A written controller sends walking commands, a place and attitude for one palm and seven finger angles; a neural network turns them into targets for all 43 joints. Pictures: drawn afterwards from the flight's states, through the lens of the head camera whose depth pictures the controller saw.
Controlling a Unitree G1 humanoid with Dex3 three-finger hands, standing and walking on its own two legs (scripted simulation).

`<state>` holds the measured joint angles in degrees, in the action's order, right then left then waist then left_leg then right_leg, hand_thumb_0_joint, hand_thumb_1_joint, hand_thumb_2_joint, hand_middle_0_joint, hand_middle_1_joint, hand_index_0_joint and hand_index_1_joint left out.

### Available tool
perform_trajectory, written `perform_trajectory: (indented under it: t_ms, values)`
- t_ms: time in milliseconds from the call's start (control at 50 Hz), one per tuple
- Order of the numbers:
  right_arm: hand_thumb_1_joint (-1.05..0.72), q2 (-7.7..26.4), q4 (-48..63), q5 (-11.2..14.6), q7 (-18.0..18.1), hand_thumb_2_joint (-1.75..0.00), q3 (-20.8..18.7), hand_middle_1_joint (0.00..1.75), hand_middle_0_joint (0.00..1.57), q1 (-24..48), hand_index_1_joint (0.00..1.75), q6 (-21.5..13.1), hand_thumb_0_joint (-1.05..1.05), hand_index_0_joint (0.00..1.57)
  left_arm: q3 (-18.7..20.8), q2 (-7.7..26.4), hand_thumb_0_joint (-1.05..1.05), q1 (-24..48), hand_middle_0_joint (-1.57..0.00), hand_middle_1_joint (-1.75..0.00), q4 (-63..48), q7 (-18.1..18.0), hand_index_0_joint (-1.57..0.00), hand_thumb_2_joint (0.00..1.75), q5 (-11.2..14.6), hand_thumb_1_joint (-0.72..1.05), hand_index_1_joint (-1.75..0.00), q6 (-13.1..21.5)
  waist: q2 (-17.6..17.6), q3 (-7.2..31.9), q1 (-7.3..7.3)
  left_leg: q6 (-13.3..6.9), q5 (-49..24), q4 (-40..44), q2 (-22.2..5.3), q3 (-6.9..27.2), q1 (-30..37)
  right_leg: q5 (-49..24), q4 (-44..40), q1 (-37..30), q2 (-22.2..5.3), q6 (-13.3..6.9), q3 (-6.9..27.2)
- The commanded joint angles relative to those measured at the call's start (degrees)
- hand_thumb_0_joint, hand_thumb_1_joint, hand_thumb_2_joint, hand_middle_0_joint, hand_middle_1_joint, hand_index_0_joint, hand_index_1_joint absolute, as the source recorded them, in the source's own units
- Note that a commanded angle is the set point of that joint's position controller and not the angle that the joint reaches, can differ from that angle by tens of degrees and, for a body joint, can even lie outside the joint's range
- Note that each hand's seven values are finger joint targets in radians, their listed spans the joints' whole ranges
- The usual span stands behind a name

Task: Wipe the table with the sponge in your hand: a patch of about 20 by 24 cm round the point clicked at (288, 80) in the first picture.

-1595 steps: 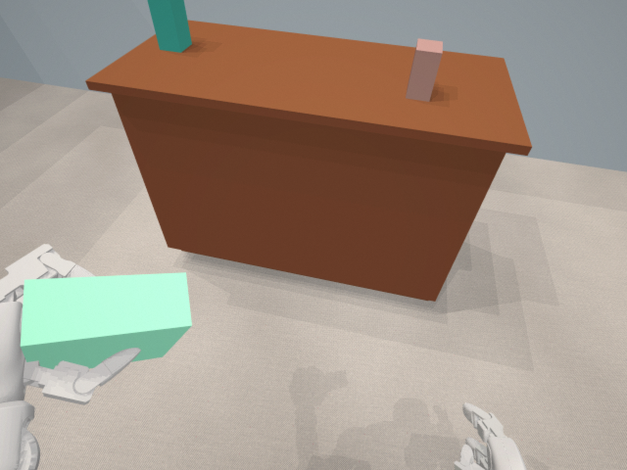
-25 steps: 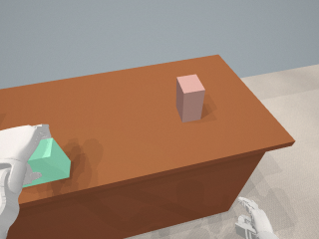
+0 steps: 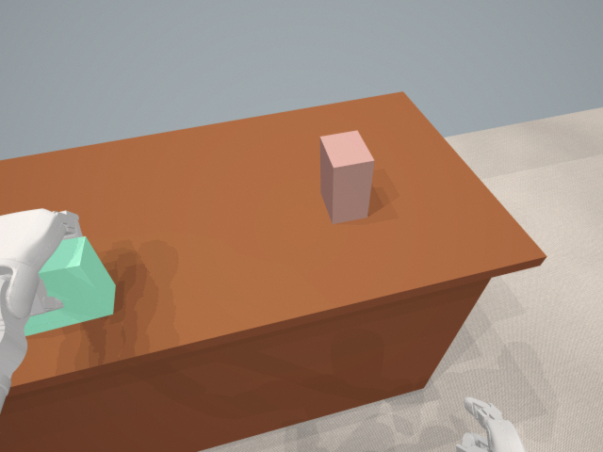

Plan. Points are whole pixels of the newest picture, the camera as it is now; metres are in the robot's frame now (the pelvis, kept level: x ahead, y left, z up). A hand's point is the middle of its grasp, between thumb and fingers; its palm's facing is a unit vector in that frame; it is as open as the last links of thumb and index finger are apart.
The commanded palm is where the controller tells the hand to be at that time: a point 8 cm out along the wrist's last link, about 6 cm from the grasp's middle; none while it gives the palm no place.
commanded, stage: wipe forward along the first lane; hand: left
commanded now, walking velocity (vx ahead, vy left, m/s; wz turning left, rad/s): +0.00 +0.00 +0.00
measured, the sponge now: (53, 297) +0.27 +0.39 +0.05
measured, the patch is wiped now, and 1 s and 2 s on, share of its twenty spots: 0.00 0.30 0.45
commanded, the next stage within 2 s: slide across to the middle lane in 1.26 s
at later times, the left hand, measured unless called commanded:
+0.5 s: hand (47, 245) +0.31 +0.40 +0.11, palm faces -0.14 +0.02 -0.99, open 9.2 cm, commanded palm +0.31 +0.39 +0.13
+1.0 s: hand (57, 216) +0.37 +0.42 +0.11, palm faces -0.18 +0.04 -0.98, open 9.2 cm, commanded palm +0.37 +0.40 +0.13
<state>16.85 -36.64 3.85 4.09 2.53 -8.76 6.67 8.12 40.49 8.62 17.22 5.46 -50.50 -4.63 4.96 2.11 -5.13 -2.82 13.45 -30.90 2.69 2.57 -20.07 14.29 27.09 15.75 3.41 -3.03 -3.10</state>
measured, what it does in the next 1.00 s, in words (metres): stands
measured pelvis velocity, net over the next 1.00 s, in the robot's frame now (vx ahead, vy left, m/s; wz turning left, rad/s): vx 0.00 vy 0.01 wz -0.01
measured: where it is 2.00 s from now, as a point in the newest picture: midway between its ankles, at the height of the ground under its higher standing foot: outside the picture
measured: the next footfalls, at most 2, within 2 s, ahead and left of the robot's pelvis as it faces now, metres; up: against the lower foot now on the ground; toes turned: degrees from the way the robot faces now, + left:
none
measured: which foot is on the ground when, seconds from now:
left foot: down 0.00-1.00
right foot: down 0.00-1.00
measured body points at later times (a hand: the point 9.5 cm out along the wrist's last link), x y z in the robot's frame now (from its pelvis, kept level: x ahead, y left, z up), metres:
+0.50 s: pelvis -0.01 +0.00 -0.01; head +0.02 -0.03 +0.44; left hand +0.32 +0.39 +0.16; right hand +0.11 -0.27 -0.14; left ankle +0.02 +0.09 -0.74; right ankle +0.00 -0.09 -0.74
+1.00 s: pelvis +0.00 +0.01 -0.01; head +0.04 +0.00 +0.43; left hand +0.37 +0.41 +0.16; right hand +0.08 -0.26 -0.14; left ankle +0.02 +0.09 -0.74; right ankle +0.00 -0.09 -0.74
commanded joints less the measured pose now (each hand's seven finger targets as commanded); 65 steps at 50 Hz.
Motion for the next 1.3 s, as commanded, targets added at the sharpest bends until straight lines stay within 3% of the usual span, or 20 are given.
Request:
perform_trajectory:
  t_ms: [0, 40, 100, 180, 240, 280, 440, 600, 660, 700, 760, 780, 860, 880, 920, 960, 1080, 1160, 1180, 1280]
  values:
    - [-0.9, 8.4, 7.5, -0.1, 0.6, -0.9, -3.3, 0.3, 0.2, 3.6, 0.3, -1.9, 0.0, 0.2, 3.6, 14.9, 0.0, 11.9, -1.2, -1.6, 3.5, -0.6, -1.2, 1.3, -3.1, 0.1, -1.6, 1.1, -4.7, 7.0, 2.35, -1.6, -4.2, 2.4, 0.9, -0.6, 2.4, -4.7, -5.2, -0.2, -1.1, -0.6, 3.9]
    - [-0.9, 8.5, 7.4, -0.1, 0.4, -0.9, -3.7, 0.3, 0.2, 2.7, 0.3, -1.5, 0.0, 0.2, 3.3, 14.2, 0.0, 11.5, -1.2, -1.6, 5.8, -0.2, -1.2, 1.3, -3.0, 0.1, -1.6, 2.3, -5.8, 6.5, 2.45, -1.7, -4.3, 1.6, 0.9, -0.6, 1.7, -5.6, -5.0, 0.6, -1.2, -0.4, 3.9]
    - [-0.9, 8.9, 7.4, -0.3, 0.5, -0.9, -3.9, 0.3, 0.2, 1.3, 0.3, -1.2, 0.0, 0.2, 5.4, 16.7, 0.0, 12.5, -1.2, -1.6, 9.0, -0.1, -1.2, 1.3, -3.2, 0.1, -1.6, 4.1, -8.0, 7.7, 2.31, -2.0, -4.1, 0.7, 0.9, -0.9, -0.1, -6.3, -4.3, 0.0, -1.3, -0.4, 4.5]
    - [-0.9, 8.8, 8.1, -0.1, 0.1, -0.9, -4.4, 0.3, 0.2, 1.3, 0.3, -0.8, 0.0, 0.2, 6.2, 17.2, 0.0, 13.0, -1.2, -1.6, 10.0, -0.5, -1.2, 1.3, -3.3, 0.1, -1.6, 7.1, -6.4, 7.9, 2.06, -2.1, -4.3, -0.2, 1.0, -0.8, -1.3, -7.4, -3.4, 1.0, -1.2, -0.6, 5.4]
    - [-0.9, 9.3, 7.1, -0.1, 0.1, -0.9, -4.9, 0.3, 0.2, -0.7, 0.3, -0.1, 0.0, 0.2, 5.3, 16.4, 0.0, 15.1, -1.2, -1.6, 12.8, -1.4, -1.2, 1.3, -3.3, 0.1, -1.6, 8.2, -7.7, 7.2, 2.84, -2.2, -2.7, -1.0, 1.0, -1.4, -2.8, -5.7, -3.1, 3.0, -1.3, -0.2, 4.7]
    - [-0.9, 9.4, 7.2, 0.1, 0.1, -0.9, -4.9, 0.3, 0.2, -0.7, 0.3, -0.2, 0.0, 0.2, 6.8, 18.8, 0.0, 17.2, -1.2, -1.6, 13.8, -2.1, -1.2, 1.3, -3.8, 0.1, -1.6, 8.9, -6.6, 6.9, 2.77, -2.2, -1.7, -0.9, 0.9, -1.1, -3.8, -4.2, -3.2, 3.8, -1.1, -0.5, 5.6]
    - [-0.9, 9.7, 5.7, 0.4, 0.0, -0.9, -5.3, 0.3, 0.2, -3.3, 0.3, 0.7, 0.0, 0.2, 2.6, 17.0, 0.0, 24.7, -1.2, -1.6, 20.9, -3.8, -1.2, 1.3, -5.3, 0.1, -1.6, 8.7, -7.1, 8.7, 4.26, -2.3, 1.5, -1.8, 1.0, -1.5, -5.3, -0.6, -2.9, 5.6, -1.3, -0.1, 5.2]
    - [-0.9, 9.9, 5.0, 0.5, 0.3, -0.9, -4.8, 0.3, 0.2, -5.2, 0.3, 1.2, 0.0, 0.2, 2.3, 20.1, 0.0, 32.5, -1.2, -1.6, 27.2, -3.6, -1.2, 1.3, -6.9, 0.1, -1.6, 10.3, -7.3, 8.8, 4.83, -2.5, 3.0, -1.6, 0.9, -0.7, -7.0, 1.2, -2.5, 6.7, -0.9, -0.4, 4.8]
    - [-0.9, 9.9, 4.8, 0.6, 0.3, -0.9, -4.8, 0.3, 0.2, -5.7, 0.3, 1.3, 0.0, 0.2, -0.6, 17.8, 0.0, 36.5, -1.2, -1.6, 27.5, -3.8, -1.2, 1.3, -7.3, 0.1, -1.6, 10.8, -5.4, 8.7, 5.64, -2.4, 4.2, -1.6, 0.6, -0.6, -5.9, 2.9, -2.4, 9.2, -0.7, -0.4, 4.1]
    - [-0.9, 10.0, 4.7, 0.5, 0.5, -0.9, -4.8, 0.3, 0.2, -6.3, 0.3, 1.4, 0.0, 0.2, 0.8, 19.9, 0.0, 36.9, -1.2, -1.6, 29.1, -3.9, -1.2, 1.3, -7.9, 0.1, -1.6, 11.3, -5.1, 9.7, 5.41, -2.4, 3.7, -1.7, 0.5, -0.4, -5.9, 2.5, -2.2, 9.0, -0.5, -0.7, 4.2]
    - [-0.9, 10.0, 4.6, 0.6, 0.5, -0.9, -4.9, 0.3, 0.2, -7.1, 0.3, 1.6, 0.0, 0.2, -0.2, 19.2, 0.0, 38.9, -1.2, -1.6, 30.0, -4.3, -1.2, 1.3, -7.7, 0.1, -1.6, 11.5, -6.1, 10.0, 5.82, -2.3, 3.9, -1.8, 0.4, -0.4, -6.6, 2.3, -2.1, 9.0, -0.6, -0.5, 4.1]
    - [-0.9, 10.1, 4.7, 0.6, 0.5, -0.9, -4.8, 0.3, 0.2, -7.1, 0.3, 1.5, 0.0, 0.2, 1.1, 20.7, 0.0, 39.5, -1.2, -1.6, 29.8, -4.3, -1.2, 1.3, -8.0, 0.1, -1.6, 11.9, -5.4, 11.2, 5.46, -2.3, 2.3, -1.5, 0.3, 0.0, -6.1, 0.7, -1.7, 8.7, -0.4, -0.9, 4.1]
    - [-0.9, 10.1, 4.0, 0.6, 0.3, -0.9, -4.9, 0.3, 0.2, -8.3, 0.3, 1.9, 0.0, 0.2, -2.1, 17.6, 0.0, 41.6, -1.2, -1.6, 31.4, -4.8, -1.2, 1.3, -8.3, 0.1, -1.6, 11.6, -5.0, 10.7, 6.45, -2.2, 2.7, -1.7, 0.1, 0.5, -5.2, 1.3, -1.2, 11.0, -0.1, -0.8, 3.2]
    - [-0.9, 10.1, 4.1, 0.6, 0.2, -0.9, -4.9, 0.3, 0.2, -8.2, 0.3, 1.8, 0.0, 0.2, -1.4, 18.5, 0.0, 42.4, -1.2, -1.6, 30.8, -4.7, -1.2, 1.3, -8.6, 0.1, -1.6, 12.1, -3.7, 11.5, 6.15, -2.1, 1.4, -1.3, -0.2, 0.8, -4.3, 0.1, -1.0, 11.1, -0.1, -1.1, 3.2]
    - [-0.9, 10.4, 3.8, 0.3, 0.3, -0.9, -5.2, 0.3, 0.2, -9.4, 0.3, 2.4, 0.0, 0.2, 0.2, 20.1, 0.0, 40.3, -1.2, -1.6, 33.3, -5.1, -1.2, 1.3, -8.5, 0.1, -1.6, 11.8, -6.5, 13.2, 5.87, -2.2, 0.1, -2.0, 0.0, 0.5, -5.1, -1.5, -0.8, 9.1, 0.0, -1.0, 3.2]
    - [-0.9, 10.3, 3.8, 0.4, 0.3, -0.9, -5.1, 0.3, 0.2, -9.1, 0.3, 2.6, 0.0, 0.2, -1.1, 19.0, 0.0, 41.7, -1.2, -1.6, 33.0, -5.0, -1.2, 1.3, -8.1, 0.1, -1.6, 11.5, -6.8, 12.7, 6.45, -2.3, -0.4, -2.2, 0.1, 0.2, -5.6, -2.5, -1.0, 9.1, -0.1, -0.8, 3.4]
    - [-0.9, 10.6, 3.8, 0.2, 0.1, -0.9, -5.1, 0.3, 0.2, -9.5, 0.3, 3.1, 0.0, 0.2, 0.1, 21.1, 0.0, 43.4, -1.2, -1.6, 33.3, -4.5, -1.2, 1.3, -8.9, 0.1, -1.6, 11.9, -3.9, 14.0, 6.14, -2.1, -4.2, -1.7, -0.4, 0.6, -3.8, -5.2, -0.5, 9.5, 0.1, -1.4, 3.1]
    - [-0.9, 10.8, 3.3, 0.1, 0.0, -0.9, -5.2, 0.3, 0.2, -10.3, 0.3, 3.7, 0.0, 0.2, -1.0, 20.5, 0.0, 43.6, -1.2, -1.6, 35.2, -4.4, -1.2, 1.3, -9.0, 0.1, -1.6, 11.3, -5.3, 13.1, 6.74, -2.1, -3.9, -1.9, -0.4, 0.6, -3.9, -4.5, -0.6, 10.3, 0.4, -1.2, 2.7]
    - [-0.9, 10.8, 3.7, 0.2, 0.1, -0.9, -5.1, 0.3, 0.2, -10.1, 0.3, 3.6, 0.0, 0.2, 0.6, 22.6, 0.0, 44.7, -1.2, -1.6, 34.7, -4.1, -1.2, 1.3, -9.3, 0.1, -1.6, 11.7, -4.1, 13.8, 6.19, -2.1, -5.0, -1.4, -0.6, 0.9, -3.5, -5.4, -0.7, 9.8, 0.3, -1.5, 2.9]
    - [-0.9, 10.8, 3.5, -0.1, 0.0, -0.9, -5.2, 0.3, 0.2, -11.0, 0.3, 3.8, 0.0, 0.2, -1.6, 20.9, 0.0, 47.4, -1.2, -1.6, 34.5, -3.7, -1.2, 1.3, -10.2, 0.1, -1.6, 12.3, -2.8, 14.7, 6.78, -1.6, -6.9, -1.5, -1.1, 1.7, -1.1, -4.8, 0.0, 12.5, 0.7, -1.7, 2.1]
